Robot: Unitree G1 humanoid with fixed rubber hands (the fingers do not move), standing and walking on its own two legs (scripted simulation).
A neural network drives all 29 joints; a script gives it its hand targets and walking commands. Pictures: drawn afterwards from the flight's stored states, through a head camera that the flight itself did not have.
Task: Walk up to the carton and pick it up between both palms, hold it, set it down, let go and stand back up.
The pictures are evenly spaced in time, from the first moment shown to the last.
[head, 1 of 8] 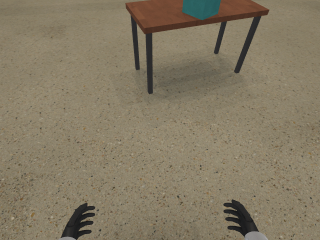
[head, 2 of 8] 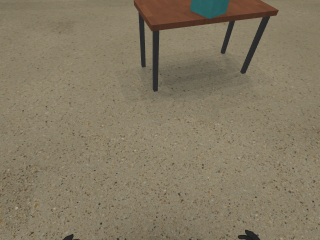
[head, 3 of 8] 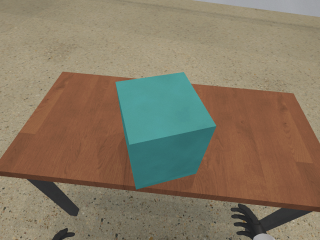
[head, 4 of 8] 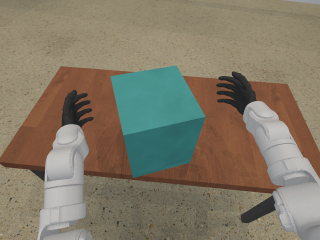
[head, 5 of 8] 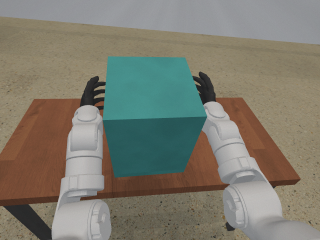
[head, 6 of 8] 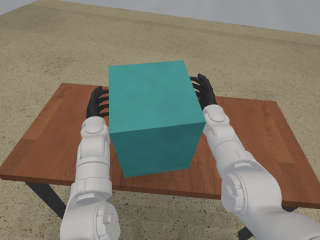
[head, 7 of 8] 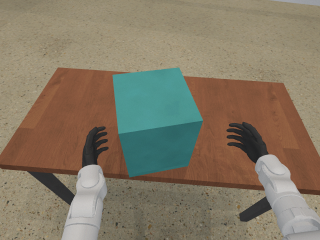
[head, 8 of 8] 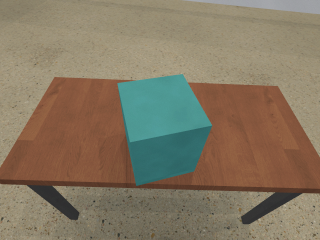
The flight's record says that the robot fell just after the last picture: no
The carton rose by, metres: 0.20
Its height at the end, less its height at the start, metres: +0.00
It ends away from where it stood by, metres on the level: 0.01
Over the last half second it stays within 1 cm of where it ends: yes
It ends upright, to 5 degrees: yes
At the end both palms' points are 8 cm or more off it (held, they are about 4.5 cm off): yes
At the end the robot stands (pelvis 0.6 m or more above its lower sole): yes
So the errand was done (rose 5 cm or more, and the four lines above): yes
